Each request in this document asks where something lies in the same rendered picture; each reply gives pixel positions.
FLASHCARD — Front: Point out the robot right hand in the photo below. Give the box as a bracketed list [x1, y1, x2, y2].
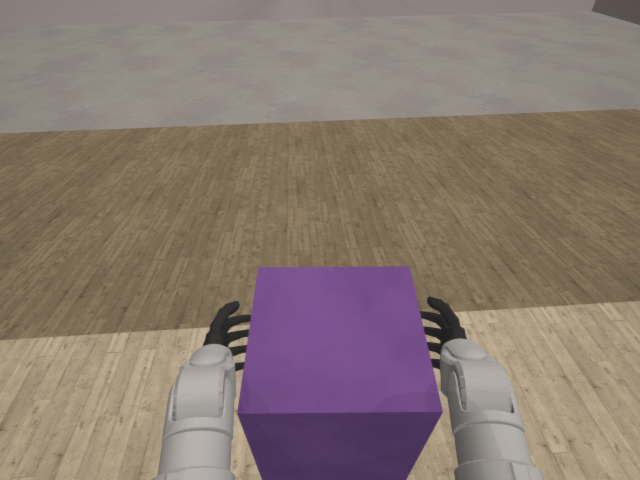
[420, 297, 467, 370]

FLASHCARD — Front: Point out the robot left hand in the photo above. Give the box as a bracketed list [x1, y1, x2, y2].
[203, 301, 251, 372]

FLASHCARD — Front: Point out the left robot forearm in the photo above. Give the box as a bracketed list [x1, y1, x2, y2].
[151, 344, 236, 480]

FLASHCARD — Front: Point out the carton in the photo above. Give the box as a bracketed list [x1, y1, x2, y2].
[237, 266, 443, 480]

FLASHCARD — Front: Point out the right robot forearm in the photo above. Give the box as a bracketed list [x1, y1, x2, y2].
[440, 339, 544, 480]

